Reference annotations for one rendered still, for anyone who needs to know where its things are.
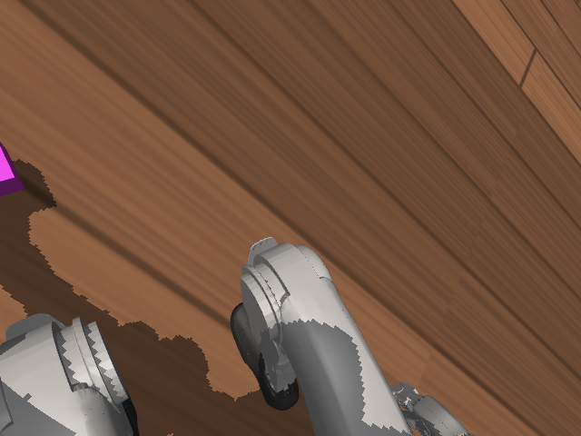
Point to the right robot hand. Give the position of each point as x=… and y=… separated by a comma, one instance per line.
x=425, y=414

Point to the left robot foot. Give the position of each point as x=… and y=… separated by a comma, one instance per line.
x=131, y=415

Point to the carton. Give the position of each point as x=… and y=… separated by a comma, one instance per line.
x=10, y=181

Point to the right robot foot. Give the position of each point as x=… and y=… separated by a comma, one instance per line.
x=252, y=356

